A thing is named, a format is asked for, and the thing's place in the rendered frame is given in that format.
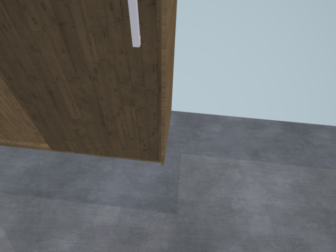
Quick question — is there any wardrobe door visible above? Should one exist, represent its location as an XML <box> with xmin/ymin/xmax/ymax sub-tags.
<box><xmin>0</xmin><ymin>76</ymin><xmax>47</xmax><ymax>144</ymax></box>
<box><xmin>0</xmin><ymin>0</ymin><xmax>162</xmax><ymax>161</ymax></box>

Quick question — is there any handle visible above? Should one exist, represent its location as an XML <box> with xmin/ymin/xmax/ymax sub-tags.
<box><xmin>128</xmin><ymin>0</ymin><xmax>141</xmax><ymax>47</ymax></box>

